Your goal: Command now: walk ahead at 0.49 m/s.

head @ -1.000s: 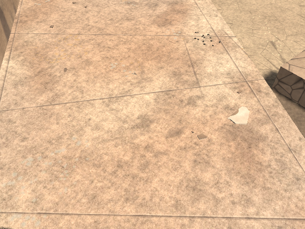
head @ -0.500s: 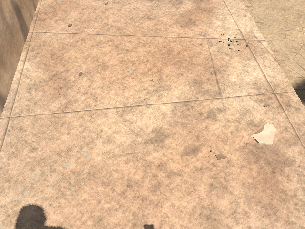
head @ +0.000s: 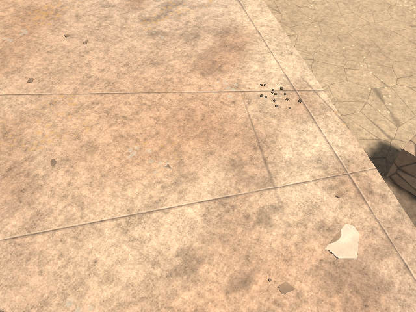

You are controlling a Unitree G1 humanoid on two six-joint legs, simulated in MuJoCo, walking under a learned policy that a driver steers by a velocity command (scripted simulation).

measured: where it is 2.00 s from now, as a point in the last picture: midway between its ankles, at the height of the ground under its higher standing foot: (192, 167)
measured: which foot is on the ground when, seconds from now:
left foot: down 0.00-0.20, up 0.22-0.74, down 0.76-1.00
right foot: up 0.00-0.18, down 0.20-0.78, up 0.80-1.00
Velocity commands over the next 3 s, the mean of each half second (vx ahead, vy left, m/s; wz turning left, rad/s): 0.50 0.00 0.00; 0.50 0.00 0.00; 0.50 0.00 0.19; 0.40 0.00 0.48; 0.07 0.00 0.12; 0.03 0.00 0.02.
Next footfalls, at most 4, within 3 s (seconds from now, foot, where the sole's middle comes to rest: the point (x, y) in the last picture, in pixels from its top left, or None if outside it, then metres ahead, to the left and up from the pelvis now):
0.20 right None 0.32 -0.15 -0.78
0.76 left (176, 279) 0.62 0.09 -0.78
1.30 right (236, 198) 0.94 -0.15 -0.78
1.84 left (157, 157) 1.17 0.16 -0.78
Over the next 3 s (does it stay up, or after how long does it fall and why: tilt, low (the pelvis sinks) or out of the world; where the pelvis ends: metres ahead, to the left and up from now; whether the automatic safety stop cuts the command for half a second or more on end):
stays up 1.20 0.07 -0.01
